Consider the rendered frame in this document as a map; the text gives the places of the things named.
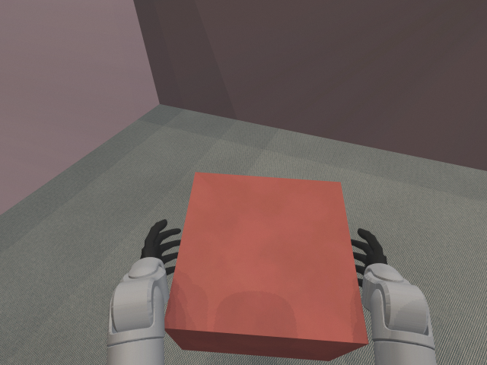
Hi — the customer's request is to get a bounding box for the right robot forearm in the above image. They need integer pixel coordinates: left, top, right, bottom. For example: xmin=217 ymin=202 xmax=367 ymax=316
xmin=361 ymin=263 xmax=437 ymax=365

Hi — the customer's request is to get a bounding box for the robot left hand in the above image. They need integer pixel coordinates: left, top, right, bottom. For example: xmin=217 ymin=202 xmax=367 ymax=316
xmin=140 ymin=219 xmax=181 ymax=275

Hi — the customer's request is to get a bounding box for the carton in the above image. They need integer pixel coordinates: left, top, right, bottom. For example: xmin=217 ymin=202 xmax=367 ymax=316
xmin=164 ymin=172 xmax=368 ymax=361

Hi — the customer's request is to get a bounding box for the left robot forearm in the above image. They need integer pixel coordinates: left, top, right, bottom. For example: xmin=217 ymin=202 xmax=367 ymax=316
xmin=107 ymin=257 xmax=170 ymax=365

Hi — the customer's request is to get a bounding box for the robot right hand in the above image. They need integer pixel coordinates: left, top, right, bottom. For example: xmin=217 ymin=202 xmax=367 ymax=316
xmin=351 ymin=228 xmax=387 ymax=287

